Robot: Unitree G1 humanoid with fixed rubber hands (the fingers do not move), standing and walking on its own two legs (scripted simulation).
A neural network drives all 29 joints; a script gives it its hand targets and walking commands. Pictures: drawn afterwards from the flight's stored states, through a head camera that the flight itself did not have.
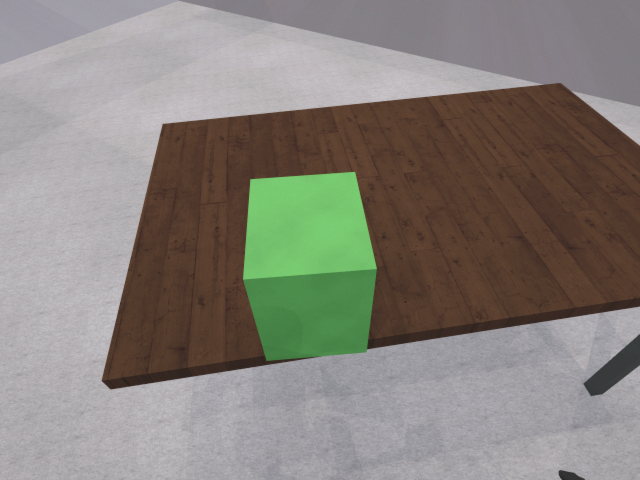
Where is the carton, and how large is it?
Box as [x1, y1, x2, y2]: [243, 172, 376, 360]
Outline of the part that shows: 354,172 250,179 243,280 266,360 366,351 376,267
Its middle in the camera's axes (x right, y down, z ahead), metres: -0.02 +0.05 +0.63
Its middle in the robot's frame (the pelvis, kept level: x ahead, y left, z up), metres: +0.45 +0.04 -0.02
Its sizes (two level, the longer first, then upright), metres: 0.199 0.167 0.223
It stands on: a table, 0.65 m high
